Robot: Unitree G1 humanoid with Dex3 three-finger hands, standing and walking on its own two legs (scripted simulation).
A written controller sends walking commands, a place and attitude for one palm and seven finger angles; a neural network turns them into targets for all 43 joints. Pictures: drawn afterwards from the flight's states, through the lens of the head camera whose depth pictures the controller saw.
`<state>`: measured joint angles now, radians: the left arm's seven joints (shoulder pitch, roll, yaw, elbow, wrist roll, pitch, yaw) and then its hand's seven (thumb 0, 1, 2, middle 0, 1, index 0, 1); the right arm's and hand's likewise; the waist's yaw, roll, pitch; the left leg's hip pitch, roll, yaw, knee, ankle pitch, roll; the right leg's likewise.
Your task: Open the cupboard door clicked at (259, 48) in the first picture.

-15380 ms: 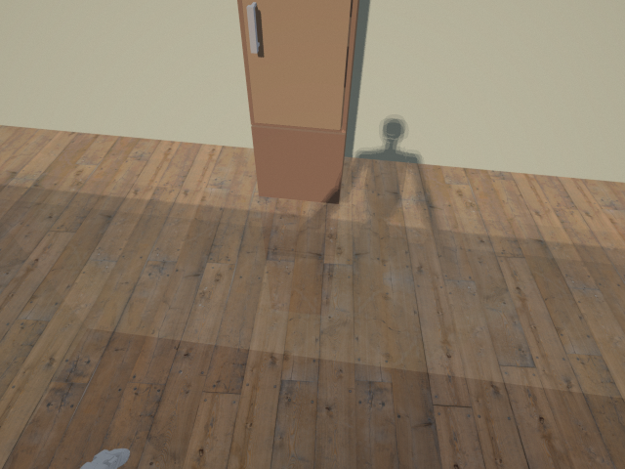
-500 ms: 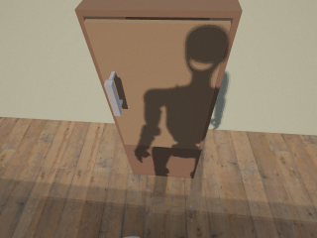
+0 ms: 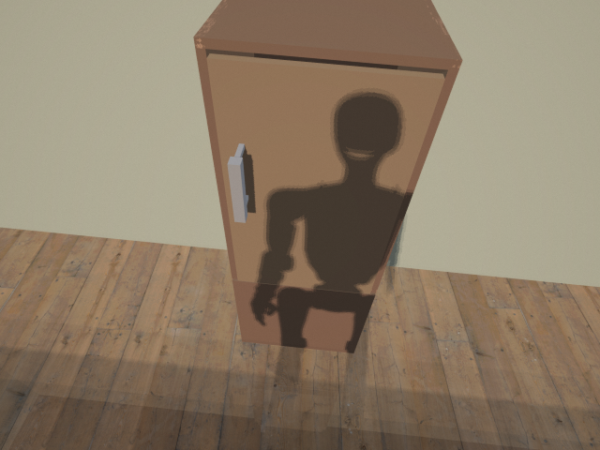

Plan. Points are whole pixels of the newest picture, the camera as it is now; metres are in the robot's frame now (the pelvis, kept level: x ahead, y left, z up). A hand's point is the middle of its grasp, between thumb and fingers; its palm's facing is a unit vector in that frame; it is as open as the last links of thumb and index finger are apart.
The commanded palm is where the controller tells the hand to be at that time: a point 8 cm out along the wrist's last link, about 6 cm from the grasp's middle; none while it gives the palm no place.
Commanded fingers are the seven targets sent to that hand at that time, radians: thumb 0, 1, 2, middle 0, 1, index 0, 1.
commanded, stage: come to a stop and stand still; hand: left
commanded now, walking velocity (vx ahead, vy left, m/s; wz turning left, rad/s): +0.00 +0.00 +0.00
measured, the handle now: (240, 184) +0.56 +0.16 +0.02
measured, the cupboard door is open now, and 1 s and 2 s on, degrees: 0 0 0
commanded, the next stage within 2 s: look again from close up in 0.22 s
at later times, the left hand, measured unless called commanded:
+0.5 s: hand out of the picture +0.00 +0.17 -0.19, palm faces +0.05 -0.98 -0.18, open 7.4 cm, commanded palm none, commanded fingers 0.00 0.90 0.90 -0.20 -0.30 -0.20 -0.30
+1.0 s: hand out of the picture +0.01 +0.19 -0.17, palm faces +0.11 -0.97 -0.19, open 7.4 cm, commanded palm +0.07 +0.24 -0.07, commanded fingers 0.00 0.83 0.87 -0.20 -0.34 -0.20 -0.34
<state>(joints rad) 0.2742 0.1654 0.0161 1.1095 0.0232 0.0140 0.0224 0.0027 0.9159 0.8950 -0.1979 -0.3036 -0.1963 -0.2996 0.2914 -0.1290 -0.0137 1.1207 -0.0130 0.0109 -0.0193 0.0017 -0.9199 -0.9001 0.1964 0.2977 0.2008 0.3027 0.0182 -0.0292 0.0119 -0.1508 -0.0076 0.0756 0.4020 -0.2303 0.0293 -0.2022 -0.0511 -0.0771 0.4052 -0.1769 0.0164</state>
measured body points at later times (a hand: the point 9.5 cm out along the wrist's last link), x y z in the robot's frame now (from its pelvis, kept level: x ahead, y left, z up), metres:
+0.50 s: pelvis +0.01 +0.00 -0.01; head +0.00 +0.01 +0.44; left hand +0.00 +0.22 -0.17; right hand +0.02 -0.23 -0.16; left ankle -0.01 +0.10 -0.74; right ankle +0.03 -0.13 -0.74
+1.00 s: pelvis -0.02 +0.01 -0.01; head -0.04 +0.02 +0.44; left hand +0.00 +0.24 -0.16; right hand +0.02 -0.23 -0.15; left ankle +0.00 +0.10 -0.74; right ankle +0.03 -0.13 -0.74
